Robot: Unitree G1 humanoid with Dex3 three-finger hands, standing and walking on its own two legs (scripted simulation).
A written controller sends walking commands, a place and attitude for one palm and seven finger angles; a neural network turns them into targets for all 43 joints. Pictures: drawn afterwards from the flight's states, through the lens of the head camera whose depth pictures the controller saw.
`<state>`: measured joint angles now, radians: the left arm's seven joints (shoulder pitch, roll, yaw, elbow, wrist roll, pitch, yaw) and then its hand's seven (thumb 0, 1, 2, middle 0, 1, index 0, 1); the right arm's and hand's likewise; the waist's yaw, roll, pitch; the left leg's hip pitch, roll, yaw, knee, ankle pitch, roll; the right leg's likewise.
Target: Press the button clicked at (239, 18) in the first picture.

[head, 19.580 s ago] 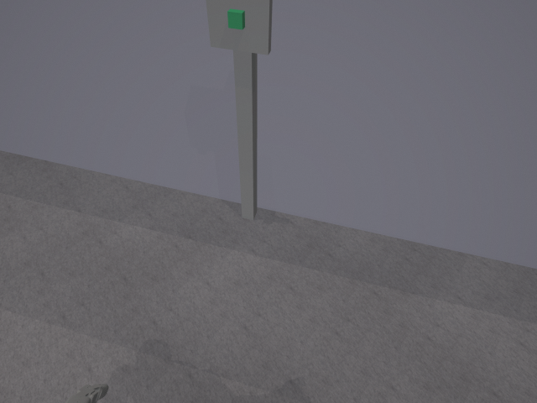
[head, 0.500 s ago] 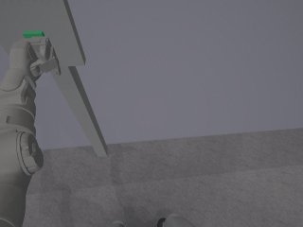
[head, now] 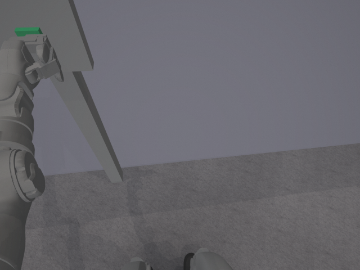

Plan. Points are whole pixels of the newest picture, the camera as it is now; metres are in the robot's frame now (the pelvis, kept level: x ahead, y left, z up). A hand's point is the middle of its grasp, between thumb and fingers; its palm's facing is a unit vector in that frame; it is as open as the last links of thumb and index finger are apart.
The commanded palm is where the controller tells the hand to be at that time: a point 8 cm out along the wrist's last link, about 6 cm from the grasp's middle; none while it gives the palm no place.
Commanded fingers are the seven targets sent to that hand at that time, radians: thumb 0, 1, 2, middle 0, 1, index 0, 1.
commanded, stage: pull the fist back off the button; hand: left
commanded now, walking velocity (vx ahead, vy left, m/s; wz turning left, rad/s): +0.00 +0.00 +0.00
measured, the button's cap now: (33, 36) +0.56 +0.25 +0.18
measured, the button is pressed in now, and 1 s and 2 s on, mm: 10 0 0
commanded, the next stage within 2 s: draw the hand back to the body in 0.86 s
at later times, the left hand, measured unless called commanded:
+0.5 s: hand (43, 82) +0.47 +0.23 +0.14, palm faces +0.07 -1.00 -0.02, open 3.2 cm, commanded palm +0.43 +0.27 +0.15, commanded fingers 0.00 0.90 0.90 -1.30 -1.50 -1.30 -1.50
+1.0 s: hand (43, 99) +0.42 +0.21 +0.15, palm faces +0.06 -1.00 -0.01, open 3.1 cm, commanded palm +0.38 +0.26 +0.15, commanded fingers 0.00 0.90 0.90 -1.30 -1.50 -1.30 -1.50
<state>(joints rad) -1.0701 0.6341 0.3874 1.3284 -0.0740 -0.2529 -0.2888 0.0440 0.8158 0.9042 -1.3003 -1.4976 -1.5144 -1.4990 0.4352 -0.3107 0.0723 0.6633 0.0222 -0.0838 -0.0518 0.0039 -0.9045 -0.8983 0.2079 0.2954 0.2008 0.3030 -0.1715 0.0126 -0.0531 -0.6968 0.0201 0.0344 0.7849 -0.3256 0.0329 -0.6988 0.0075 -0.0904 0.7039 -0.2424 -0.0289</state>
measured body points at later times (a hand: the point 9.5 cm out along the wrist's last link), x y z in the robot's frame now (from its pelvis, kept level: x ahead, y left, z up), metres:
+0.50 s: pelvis +0.04 +0.00 +0.01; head +0.08 +0.01 +0.46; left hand +0.46 +0.28 +0.14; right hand +0.09 -0.26 -0.09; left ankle +0.03 +0.10 -0.71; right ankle +0.06 -0.11 -0.71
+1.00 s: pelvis +0.05 +0.00 +0.02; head +0.06 -0.01 +0.47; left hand +0.41 +0.27 +0.15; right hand +0.22 -0.23 -0.07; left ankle +0.03 +0.10 -0.71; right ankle +0.06 -0.11 -0.71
